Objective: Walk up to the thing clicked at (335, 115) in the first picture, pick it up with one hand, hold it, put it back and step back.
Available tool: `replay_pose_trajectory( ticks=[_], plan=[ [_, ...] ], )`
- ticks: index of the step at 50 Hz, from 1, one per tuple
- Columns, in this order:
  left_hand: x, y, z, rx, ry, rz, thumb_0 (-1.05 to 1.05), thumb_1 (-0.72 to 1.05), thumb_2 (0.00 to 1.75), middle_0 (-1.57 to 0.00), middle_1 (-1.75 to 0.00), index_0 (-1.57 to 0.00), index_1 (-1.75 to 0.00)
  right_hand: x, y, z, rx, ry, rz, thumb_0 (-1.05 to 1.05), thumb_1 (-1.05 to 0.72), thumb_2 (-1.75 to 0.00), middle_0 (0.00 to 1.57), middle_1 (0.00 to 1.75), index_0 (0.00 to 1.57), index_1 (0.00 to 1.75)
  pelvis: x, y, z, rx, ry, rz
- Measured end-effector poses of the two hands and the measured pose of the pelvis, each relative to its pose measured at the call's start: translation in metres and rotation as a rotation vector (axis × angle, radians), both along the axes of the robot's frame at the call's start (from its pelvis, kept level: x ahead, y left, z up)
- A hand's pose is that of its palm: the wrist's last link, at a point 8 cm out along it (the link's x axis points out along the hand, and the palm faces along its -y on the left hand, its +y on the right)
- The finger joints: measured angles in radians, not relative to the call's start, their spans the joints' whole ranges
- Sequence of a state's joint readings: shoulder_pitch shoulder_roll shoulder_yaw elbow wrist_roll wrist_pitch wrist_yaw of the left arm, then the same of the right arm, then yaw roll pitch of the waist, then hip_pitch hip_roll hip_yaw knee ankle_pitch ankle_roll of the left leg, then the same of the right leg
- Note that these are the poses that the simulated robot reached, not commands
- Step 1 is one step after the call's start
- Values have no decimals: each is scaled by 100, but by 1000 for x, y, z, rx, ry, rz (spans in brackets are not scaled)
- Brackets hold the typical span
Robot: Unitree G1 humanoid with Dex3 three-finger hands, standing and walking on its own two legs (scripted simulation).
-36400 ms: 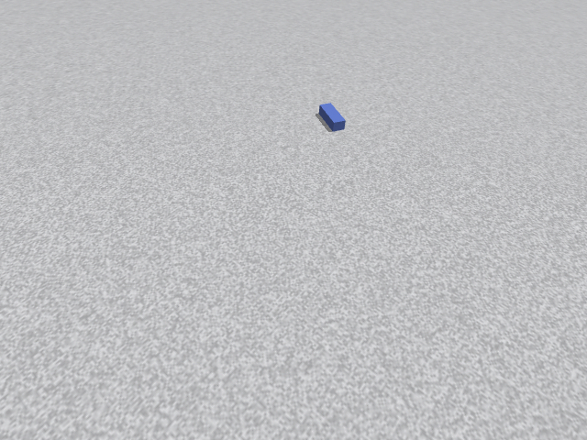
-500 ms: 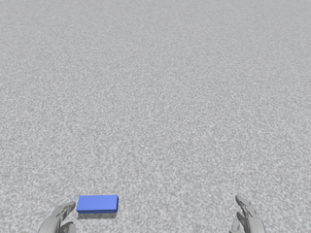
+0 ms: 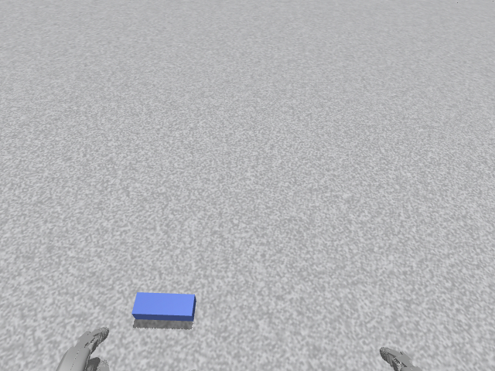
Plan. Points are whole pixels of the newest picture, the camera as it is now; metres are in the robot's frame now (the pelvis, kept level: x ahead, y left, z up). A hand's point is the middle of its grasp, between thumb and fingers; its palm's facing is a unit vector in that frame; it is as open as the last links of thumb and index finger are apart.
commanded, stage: stand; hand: left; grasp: from above
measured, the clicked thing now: (165, 306) +0.45 +0.30 -0.70
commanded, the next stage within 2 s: none
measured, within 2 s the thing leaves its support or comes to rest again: neither
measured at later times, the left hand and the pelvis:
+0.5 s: hand out of the picture +0.05 +0.25 -0.12, palm faces +0.03 -0.95 -0.32, open 7.4 cm; pelvis +0.00 +0.02 +0.04, yaw -1 degrees
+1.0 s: hand out of the picture +0.04 +0.24 -0.12, palm faces +0.00 -0.95 -0.32, open 7.4 cm; pelvis -0.01 +0.00 +0.05, yaw -1 degrees
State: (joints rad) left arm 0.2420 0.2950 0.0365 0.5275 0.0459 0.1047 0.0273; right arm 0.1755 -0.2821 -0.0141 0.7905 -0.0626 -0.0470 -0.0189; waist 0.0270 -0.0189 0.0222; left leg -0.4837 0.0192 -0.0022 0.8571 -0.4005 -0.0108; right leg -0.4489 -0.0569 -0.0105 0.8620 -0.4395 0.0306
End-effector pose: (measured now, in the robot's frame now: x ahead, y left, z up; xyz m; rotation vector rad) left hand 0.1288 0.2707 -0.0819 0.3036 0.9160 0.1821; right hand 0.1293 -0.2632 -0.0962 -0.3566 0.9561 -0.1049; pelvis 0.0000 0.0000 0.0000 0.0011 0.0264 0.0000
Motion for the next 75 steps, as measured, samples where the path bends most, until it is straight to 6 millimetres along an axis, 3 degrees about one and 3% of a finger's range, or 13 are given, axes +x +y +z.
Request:
replay_pose_trajectory(
  ticks=[5,10,20,28,48,57,75],
  plan=[
    [-34,14,-10,9,120,45,1,90,90,-20,-30,-20,-30,-25,-11,1,-5,86,-66,1,-90,-89,21,30,21,30,2,3,9,0,-29,-1],
    [-60,20,-14,-7,209,79,1,90,90,-20,-30,-20,-30,-47,-9,4,-7,156,-112,1,-90,-89,20,30,20,30,4,9,18,-5,-54,-4],
    [-84,22,-10,-33,307,110,1,90,90,-20,-30,-21,-30,-65,7,8,24,226,-146,1,-90,-89,20,30,20,30,5,16,35,-7,-86,-12],
    [-86,24,-3,-18,316,112,1,90,90,-20,-30,-21,-30,-67,8,10,40,221,-155,1,-90,-89,21,30,20,30,0,15,41,-1,-107,-17],
    [-92,15,1,-12,351,96,0,90,90,-20,-30,-21,-30,-88,-20,14,22,274,-190,1,-90,-89,20,30,20,30,-6,2,46,-3,-110,-21],
    [-83,11,2,-17,348,84,0,90,90,-20,-30,-21,-30,-92,-22,14,25,292,-196,1,-90,-89,20,30,20,30,-3,0,47,-3,-105,-24],
    [-62,5,1,-29,362,70,0,90,90,-20,-30,-20,-30,-79,-16,11,42,313,-195,1,-90,-89,20,30,20,30,12,0,48,0,-80,-31]
  ],
)
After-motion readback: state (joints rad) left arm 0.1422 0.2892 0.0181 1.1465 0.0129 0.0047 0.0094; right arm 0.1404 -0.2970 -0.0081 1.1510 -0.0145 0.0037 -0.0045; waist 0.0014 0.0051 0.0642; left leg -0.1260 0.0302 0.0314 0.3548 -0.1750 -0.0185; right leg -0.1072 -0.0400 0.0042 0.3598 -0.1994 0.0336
